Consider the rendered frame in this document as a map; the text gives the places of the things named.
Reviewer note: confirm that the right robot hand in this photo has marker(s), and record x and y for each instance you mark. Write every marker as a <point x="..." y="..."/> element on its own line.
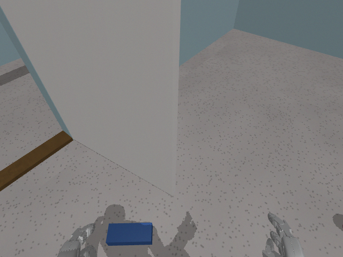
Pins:
<point x="288" y="245"/>

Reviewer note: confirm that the left robot hand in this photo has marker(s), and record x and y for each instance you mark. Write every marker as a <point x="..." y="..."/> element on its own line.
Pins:
<point x="71" y="248"/>

